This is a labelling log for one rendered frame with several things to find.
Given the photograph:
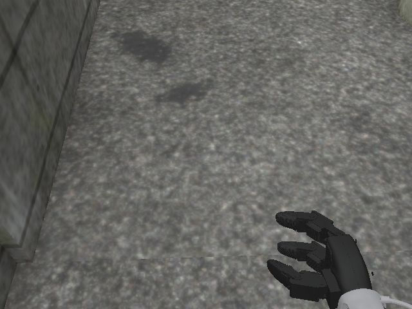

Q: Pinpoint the right robot forearm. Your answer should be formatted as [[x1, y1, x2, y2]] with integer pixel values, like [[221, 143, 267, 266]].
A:
[[337, 288, 386, 309]]

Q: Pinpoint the robot right hand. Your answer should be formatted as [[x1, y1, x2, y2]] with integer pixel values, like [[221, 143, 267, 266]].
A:
[[267, 211, 374, 309]]

